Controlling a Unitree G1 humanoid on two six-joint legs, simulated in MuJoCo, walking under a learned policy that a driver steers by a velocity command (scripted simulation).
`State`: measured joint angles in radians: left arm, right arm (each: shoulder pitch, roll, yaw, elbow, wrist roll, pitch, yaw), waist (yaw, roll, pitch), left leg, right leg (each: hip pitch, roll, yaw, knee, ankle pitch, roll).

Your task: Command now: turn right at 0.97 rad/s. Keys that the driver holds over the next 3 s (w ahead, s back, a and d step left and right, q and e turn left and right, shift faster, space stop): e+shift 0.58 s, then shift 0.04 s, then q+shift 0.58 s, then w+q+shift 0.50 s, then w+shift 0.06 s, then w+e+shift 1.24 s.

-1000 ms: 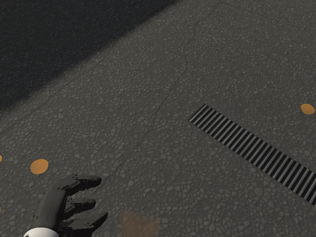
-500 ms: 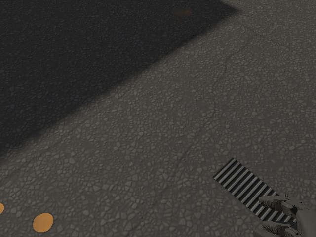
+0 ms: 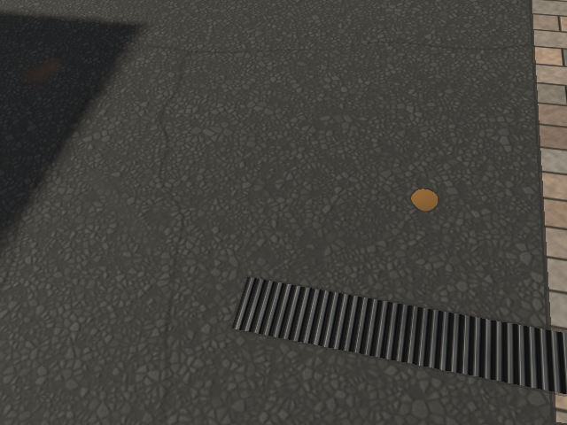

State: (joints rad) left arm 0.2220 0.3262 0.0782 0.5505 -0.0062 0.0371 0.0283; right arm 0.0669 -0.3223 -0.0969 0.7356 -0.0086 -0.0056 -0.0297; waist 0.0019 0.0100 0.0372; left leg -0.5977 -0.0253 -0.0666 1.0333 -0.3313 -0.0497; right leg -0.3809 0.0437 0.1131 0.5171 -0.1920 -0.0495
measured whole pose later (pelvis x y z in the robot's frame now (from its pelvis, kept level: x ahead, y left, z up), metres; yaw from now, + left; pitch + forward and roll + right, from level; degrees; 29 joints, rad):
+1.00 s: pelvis +0.00 -0.04 +0.00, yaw -30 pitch +1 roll +0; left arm 0.11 0.21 0.03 0.64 0.03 0.01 0.05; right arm 0.23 -0.30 -0.09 0.76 0.02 0.08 -0.01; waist -0.03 0.02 0.04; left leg -0.51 0.08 0.03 1.02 -0.37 -0.11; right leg -0.21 -0.03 -0.21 0.44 -0.26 -0.05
